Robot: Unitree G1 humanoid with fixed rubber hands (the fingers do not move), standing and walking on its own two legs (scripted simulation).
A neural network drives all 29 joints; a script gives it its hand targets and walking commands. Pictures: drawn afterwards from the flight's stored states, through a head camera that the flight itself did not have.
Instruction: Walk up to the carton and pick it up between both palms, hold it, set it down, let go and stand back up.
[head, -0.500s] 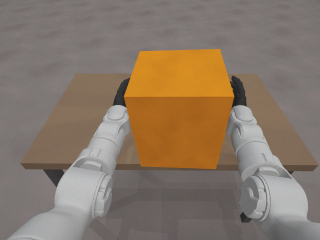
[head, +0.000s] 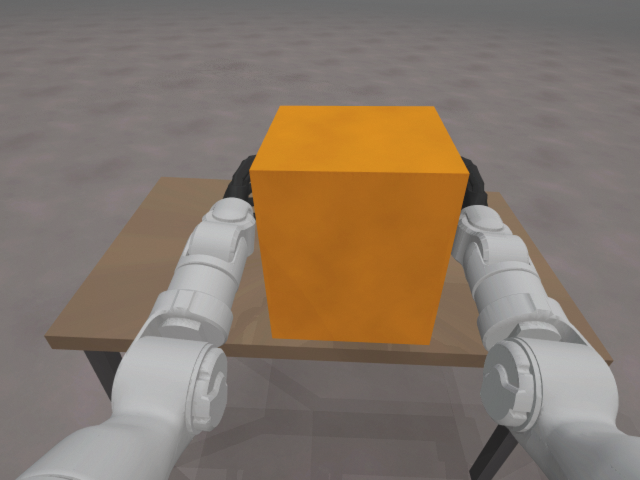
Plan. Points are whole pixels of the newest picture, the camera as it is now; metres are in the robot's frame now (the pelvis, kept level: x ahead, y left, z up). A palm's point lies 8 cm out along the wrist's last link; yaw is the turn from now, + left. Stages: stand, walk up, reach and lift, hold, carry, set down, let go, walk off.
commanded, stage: reach and lift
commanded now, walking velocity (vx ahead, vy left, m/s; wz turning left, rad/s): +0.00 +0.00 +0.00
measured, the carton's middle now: (352, 222) +0.40 +0.00 +0.18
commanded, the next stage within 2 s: hold in 0.88 s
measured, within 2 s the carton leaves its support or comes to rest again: neither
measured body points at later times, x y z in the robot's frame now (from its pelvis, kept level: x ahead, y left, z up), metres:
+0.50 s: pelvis +0.00 -0.01 +0.00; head -0.07 +0.02 +0.44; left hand +0.41 +0.16 +0.21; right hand +0.42 -0.14 +0.22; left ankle +0.07 +0.09 -0.73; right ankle +0.04 -0.13 -0.73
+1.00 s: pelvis +0.00 +0.00 +0.00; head -0.07 +0.02 +0.45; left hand +0.41 +0.17 +0.24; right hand +0.42 -0.14 +0.24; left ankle +0.07 +0.09 -0.73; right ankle +0.04 -0.13 -0.73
